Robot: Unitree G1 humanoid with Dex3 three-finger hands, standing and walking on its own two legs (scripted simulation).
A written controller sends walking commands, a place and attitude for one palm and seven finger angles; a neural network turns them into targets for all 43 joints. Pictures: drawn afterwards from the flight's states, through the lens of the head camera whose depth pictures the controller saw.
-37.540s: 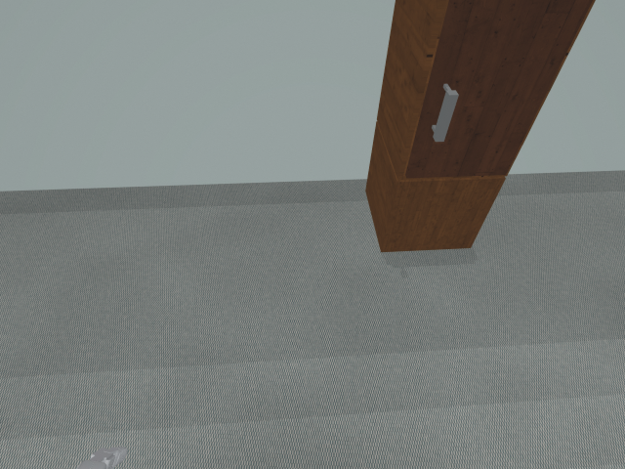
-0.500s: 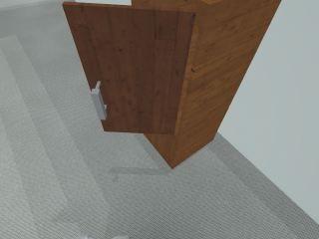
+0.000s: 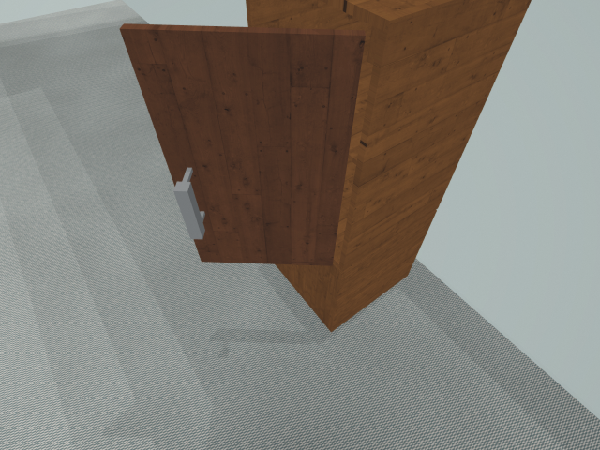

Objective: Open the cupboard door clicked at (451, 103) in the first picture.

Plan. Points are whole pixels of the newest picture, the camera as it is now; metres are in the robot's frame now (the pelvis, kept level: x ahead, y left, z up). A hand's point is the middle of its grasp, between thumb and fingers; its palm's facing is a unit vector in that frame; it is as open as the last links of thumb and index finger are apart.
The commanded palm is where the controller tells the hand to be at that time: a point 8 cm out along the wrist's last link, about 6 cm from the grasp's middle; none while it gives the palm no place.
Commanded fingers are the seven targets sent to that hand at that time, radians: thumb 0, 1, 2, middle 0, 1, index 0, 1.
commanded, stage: come to a stop and stand still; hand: left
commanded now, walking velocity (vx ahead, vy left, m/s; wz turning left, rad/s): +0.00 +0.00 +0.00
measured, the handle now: (193, 203) +0.57 +0.26 -0.08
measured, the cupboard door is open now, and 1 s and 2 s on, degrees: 52 52 52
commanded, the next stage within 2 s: look again from close up in 0.64 s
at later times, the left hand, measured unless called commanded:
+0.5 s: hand out of the picture -0.04 +0.21 -0.17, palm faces +0.03 -0.98 -0.21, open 7.3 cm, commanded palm none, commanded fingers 0.00 0.90 0.90 -0.20 -0.30 -0.20 -0.30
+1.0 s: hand out of the picture -0.08 +0.18 -0.17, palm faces +0.04 -0.99 -0.14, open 7.3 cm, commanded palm none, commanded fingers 0.00 0.90 0.90 -0.20 -0.30 -0.20 -0.30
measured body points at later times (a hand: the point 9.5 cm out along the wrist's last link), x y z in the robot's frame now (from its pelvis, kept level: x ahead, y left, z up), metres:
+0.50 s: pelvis -0.06 +0.02 +0.00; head -0.07 +0.03 +0.45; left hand -0.04 +0.26 -0.15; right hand -0.05 -0.21 -0.15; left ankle -0.01 +0.11 -0.73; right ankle -0.04 -0.10 -0.73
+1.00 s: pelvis -0.06 +0.03 +0.01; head -0.06 +0.04 +0.46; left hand -0.08 +0.23 -0.16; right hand -0.04 -0.20 -0.14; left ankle -0.01 +0.11 -0.73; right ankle -0.04 -0.10 -0.73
